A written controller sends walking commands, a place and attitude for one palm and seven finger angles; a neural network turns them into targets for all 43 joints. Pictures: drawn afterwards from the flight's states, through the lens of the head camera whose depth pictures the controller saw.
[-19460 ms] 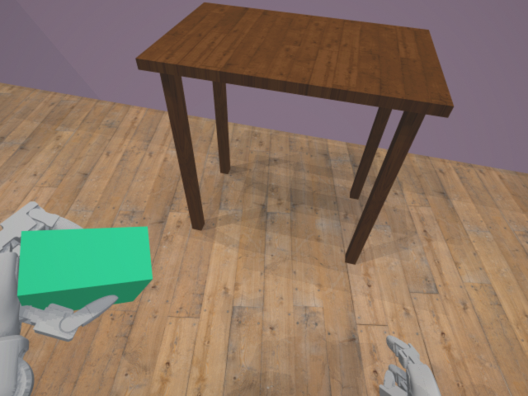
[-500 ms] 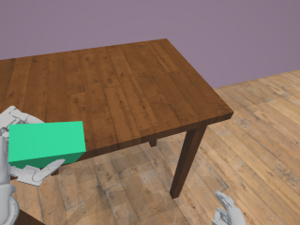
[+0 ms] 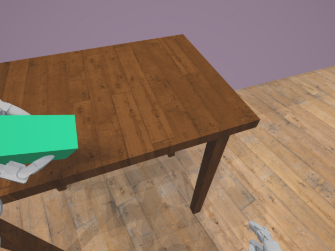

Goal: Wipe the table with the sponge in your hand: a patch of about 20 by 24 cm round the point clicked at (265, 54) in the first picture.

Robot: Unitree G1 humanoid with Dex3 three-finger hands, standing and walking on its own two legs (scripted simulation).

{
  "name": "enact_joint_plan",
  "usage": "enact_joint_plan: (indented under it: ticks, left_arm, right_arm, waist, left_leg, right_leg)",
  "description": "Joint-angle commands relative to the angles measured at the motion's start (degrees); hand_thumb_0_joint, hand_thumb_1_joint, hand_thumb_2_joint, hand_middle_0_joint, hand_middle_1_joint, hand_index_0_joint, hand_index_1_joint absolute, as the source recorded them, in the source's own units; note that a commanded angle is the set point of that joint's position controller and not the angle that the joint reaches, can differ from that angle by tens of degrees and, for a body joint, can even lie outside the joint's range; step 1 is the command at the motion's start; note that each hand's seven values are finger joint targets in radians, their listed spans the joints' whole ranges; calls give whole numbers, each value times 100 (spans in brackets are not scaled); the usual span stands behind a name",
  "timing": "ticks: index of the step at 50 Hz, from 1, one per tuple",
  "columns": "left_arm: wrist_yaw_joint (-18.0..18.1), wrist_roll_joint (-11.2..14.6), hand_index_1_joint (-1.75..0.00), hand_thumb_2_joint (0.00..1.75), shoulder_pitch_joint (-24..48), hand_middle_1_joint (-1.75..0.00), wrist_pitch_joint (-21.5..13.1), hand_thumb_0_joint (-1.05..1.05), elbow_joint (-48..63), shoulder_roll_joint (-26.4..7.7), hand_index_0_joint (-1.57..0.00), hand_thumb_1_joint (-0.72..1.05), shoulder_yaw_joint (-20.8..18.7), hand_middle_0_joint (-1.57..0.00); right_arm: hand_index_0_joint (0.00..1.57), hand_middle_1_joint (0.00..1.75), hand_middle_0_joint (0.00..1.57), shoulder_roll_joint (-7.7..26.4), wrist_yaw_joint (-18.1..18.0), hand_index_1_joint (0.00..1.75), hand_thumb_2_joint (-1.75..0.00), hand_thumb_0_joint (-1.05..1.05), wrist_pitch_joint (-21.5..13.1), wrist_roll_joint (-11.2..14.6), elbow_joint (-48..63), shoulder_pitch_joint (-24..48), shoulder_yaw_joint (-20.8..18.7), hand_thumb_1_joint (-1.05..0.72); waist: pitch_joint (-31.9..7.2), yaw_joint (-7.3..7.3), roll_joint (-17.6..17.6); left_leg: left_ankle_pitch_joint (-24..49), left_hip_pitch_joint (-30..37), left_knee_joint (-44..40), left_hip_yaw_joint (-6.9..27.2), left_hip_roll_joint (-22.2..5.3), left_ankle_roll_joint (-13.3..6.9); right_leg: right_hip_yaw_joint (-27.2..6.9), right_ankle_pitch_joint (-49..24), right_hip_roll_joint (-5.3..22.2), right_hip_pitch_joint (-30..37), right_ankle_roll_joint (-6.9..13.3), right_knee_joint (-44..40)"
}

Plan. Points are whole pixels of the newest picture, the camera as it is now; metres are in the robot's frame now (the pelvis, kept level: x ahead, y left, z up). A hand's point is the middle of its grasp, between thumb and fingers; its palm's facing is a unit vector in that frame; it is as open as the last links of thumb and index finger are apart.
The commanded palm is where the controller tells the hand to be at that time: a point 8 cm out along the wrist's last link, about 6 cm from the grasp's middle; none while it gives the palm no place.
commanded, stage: look again from close up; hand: left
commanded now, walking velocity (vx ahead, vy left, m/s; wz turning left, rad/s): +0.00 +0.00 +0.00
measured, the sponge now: (47, 140) +0.25 +0.26 +0.18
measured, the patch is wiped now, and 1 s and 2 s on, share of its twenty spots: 0.00 0.00 0.00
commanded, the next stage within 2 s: come to a stop and stand still in 0.12 s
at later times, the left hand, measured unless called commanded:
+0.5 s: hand (54, 127) +0.30 +0.27 +0.16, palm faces +0.36 -0.86 -0.35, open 10.0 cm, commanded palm +0.23 +0.31 +0.18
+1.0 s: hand (51, 146) +0.25 +0.25 +0.16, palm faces +0.33 -0.87 -0.35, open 10.0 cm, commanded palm +0.19 +0.30 +0.18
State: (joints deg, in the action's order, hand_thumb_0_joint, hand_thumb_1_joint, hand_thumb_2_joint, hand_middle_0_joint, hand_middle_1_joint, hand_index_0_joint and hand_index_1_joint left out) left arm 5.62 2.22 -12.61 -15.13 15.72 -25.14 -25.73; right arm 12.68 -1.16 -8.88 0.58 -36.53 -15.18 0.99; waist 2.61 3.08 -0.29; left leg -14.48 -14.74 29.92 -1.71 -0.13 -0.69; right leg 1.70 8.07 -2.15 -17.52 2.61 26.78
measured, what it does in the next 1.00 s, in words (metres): stands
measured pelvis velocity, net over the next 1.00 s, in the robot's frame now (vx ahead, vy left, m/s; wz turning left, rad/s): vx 0.03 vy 0.02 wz -0.01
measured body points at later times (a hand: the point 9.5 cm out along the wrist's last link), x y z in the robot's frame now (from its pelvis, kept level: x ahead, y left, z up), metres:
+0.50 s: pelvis +0.06 +0.03 +0.00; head +0.11 +0.05 +0.45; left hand +0.27 +0.31 +0.18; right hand +0.26 -0.19 -0.06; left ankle +0.03 +0.11 -0.74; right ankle +0.07 -0.09 -0.74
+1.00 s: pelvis +0.03 +0.02 +0.00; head +0.04 +0.02 +0.45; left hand +0.23 +0.30 +0.18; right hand +0.19 -0.20 -0.08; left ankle +0.03 +0.11 -0.74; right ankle +0.07 -0.09 -0.74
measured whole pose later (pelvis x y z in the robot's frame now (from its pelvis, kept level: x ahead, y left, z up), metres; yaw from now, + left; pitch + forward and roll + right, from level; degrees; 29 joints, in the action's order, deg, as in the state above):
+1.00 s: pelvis +0.03 +0.02 +0.00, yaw -1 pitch -2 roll +0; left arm 4.9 3.6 -24.7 -13.1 24.5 -18.3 -18.9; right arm 11.5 0.6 -6.3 0.5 -32.5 -12.9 0.6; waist 2.9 -0.3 -0.7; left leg -16.3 -11.6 29.5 -2.9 1.2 -2.3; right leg -0.2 10.9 -1.2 -15.3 0.7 27.8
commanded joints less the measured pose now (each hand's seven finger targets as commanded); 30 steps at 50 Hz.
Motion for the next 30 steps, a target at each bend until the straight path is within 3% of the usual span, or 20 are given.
enact_joint_plan:
  ticks: [1, 2, 3, 6, 7, 8, 10, 12, 16, 19, 22, 25, 27, 28, 30]
  left_arm:
    - [-50, 74, -160, 130, -541, -160, -314, 0, 1423, -343, -120, 10, 444, -120]
    - [-11, 83, -160, 130, -740, -160, -281, 0, 1440, -409, -120, 10, 367, -120]
    - [25, 58, -160, 130, -605, -160, -274, 0, 1558, -492, -120, 10, 257, -120]
    - [78, 6, -160, 130, -387, -160, -326, 0, 1771, -854, -120, 10, -239, -120]
    - [120, -3, -160, 130, -210, -160, -354, 0, 2078, -1254, -120, 10, -595, -120]
    - [120, 8, -160, 130, -125, -160, -384, 0, 2034, -964, -120, 10, -447, -120]
    - [103, 28, -160, 130, -72, -160, -388, 0, 1952, -755, -120, 10, -330, -120]
    - [71, 47, -160, 130, -173, -160, -393, 0, 1925, -697, -120, 10, -277, -120]
    - [46, 45, -160, 130, -425, -160, -283, 0, 1953, -344, -120, 10, 62, -120]
    - [43, 43, -160, 130, -658, -160, -182, 0, 2137, -240, -120, 10, 196, -120]
    - [99, 43, -160, 130, -795, -160, -138, 0, 2475, -531, -120, 10, -125, -120]
    - [135, 84, -160, 130, -873, -160, -150, 0, 2884, -636, -120, 10, -284, -120]
    - [164, 84, -160, 130, -1052, -160, -150, 0, 2946, -690, -120, 10, -410, -120]
    - [156, 105, -160, 130, -1157, -160, -135, 0, 2861, -540, -120, 10, -312, -120]
    - [158, 100, -160, 130, -1167, -160, -96, 0, 2888, -550, -120, 10, -318, -120]
  right_arm:
    - [20, 30, 20, 523, 35, 30, -90, 0, -435, 71, 1071, 452, -253, -90]
    - [20, 30, 20, 533, 25, 30, -90, 0, -435, 108, 1063, 665, -231, -90]
    - [20, 30, 20, 570, 2, 30, -90, 0, -418, 77, 1122, 613, -228, -90]
    - [20, 30, 20, 596, -49, 30, -90, 0, -427, 43, 1204, 690, -255, -90]
    - [20, 30, 20, 596, -66, 30, -90, 0, -395, 12, 1169, 823, -223, -90]
    - [20, 30, 20, 565, -94, 30, -90, 0, -384, -11, 1190, 793, -225, -90]
    - [20, 30, 20, 539, -76, 30, -90, 0, -417, 11, 1180, 731, -240, -90]
    - [20, 30, 20, 511, -31, 30, -90, 0, -465, 14, 1125, 752, -233, -90]
    - [20, 30, 20, 591, 42, 30, -90, 0, -410, 13, 1143, 591, -333, -90]
    - [20, 30, 20, 611, 86, 30, -90, 0, -323, 21, 1213, 633, -351, -90]
    - [20, 30, 20, 567, 77, 30, -90, 0, -241, 19, 1272, 832, -332, -90]
    - [20, 30, 20, 541, 49, 30, -90, 0, -133, -8, 1385, 832, -355, -90]
    - [20, 30, 20, 490, 37, 30, -90, 0, -124, -10, 1364, 896, -351, -90]
    - [20, 30, 20, 472, 46, 30, -90, 0, -79, -28, 1375, 798, -346, -90]
    - [20, 30, 20, 494, 49, 30, -90, 0, -39, -21, 1391, 798, -374, -90]
  waist:
    - [-636, -26, 744]
    - [-512, -25, 615]
    - [-517, -77, 712]
    - [-359, -82, 458]
    - [-363, -80, 20]
    - [-428, -142, -312]
    - [-436, -109, -690]
    - [-622, -113, -776]
    - [-970, -173, -266]
    - [-1131, -192, -50]
    - [-1266, -162, -115]
    - [-1390, -159, -420]
    - [-1433, -152, -698]
    - [-1429, -165, -681]
    - [-1374, -173, -676]
  left_leg:
    - [-844, 61, -638, 133, -2, -117]
    - [-730, 263, -792, 141, -115, -139]
    - [-869, -19, -993, 323, -193, -166]
    - [-909, -380, -1245, 538, -318, -205]
    - [-939, -257, -1341, 499, -395, -208]
    - [-1027, -541, -1477, 675, -489, -266]
    - [-499, -615, -1399, 590, -500, -247]
    - [306, -230, -1119, 364, -405, -147]
    - [2254, 427, -620, 343, -407, 48]
    - [3249, 703, -419, 318, -494, 113]
    - [3604, 841, -366, 304, -537, 122]
    - [3880, 926, -294, 331, -624, 124]
    - [3982, 1037, -322, 319, -659, 126]
    - [3998, 1045, -336, 351, -729, 124]
    - [3835, 973, -301, 302, -747, 134]
  right_leg:
    - [-1157, 2405, 812, 375, -140, -1277]
    - [-1028, 2218, 699, 194, -141, -1207]
    - [-866, 2159, 645, 409, -162, -1025]
    - [-818, 1778, 486, 643, -185, -830]
    - [-745, 1575, 405, 586, -199, -687]
    - [-592, 1275, 425, 929, -182, -398]
    - [-552, 386, 371, 1267, -147, -155]
    - [-521, -264, 407, 1275, -133, -171]
    - [-514, -1847, 472, 1397, -125, -176]
    - [-367, -2479, 465, 1408, -163, -52]
    - [-274, -2532, 442, 1363, -184, 61]
    - [-245, -2228, 449, 1352, -159, 149]
    - [-214, -1895, 424, 1208, -154, 230]
    - [-177, -1575, 430, 1181, -151, 229]
    - [-177, -1502, 401, 1205, -153, 153]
